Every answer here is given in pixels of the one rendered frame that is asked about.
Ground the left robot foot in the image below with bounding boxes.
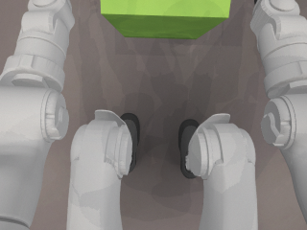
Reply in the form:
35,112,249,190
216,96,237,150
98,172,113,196
120,113,140,173

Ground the right robot forearm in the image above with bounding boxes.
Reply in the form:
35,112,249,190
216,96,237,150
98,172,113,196
249,0,307,100

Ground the robot left upper arm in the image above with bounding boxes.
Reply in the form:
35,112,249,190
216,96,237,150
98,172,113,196
0,85,69,230

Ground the carton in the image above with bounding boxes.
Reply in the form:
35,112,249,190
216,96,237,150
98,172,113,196
100,0,231,39

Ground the robot left thigh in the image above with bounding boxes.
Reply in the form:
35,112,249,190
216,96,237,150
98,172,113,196
66,120,132,230

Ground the left robot forearm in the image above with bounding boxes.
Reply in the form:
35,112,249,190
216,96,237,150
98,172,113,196
0,0,75,92

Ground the robot right upper arm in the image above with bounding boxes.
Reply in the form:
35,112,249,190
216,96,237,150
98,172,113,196
260,93,307,224

